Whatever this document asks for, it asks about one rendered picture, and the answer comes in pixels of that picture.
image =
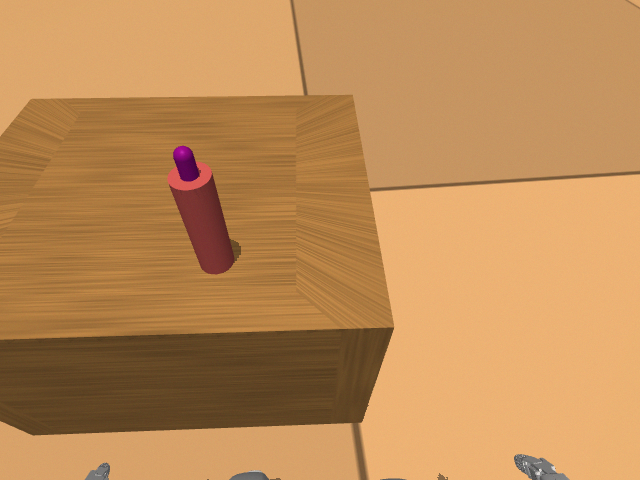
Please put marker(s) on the right robot hand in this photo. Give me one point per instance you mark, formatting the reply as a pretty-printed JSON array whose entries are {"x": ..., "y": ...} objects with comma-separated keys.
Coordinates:
[{"x": 537, "y": 469}]

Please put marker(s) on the bottle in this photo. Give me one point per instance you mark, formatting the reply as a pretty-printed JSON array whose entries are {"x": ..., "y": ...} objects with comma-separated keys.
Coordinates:
[{"x": 194, "y": 190}]

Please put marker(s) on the left robot hand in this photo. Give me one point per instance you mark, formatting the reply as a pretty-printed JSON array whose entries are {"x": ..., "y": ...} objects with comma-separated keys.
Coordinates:
[{"x": 101, "y": 473}]

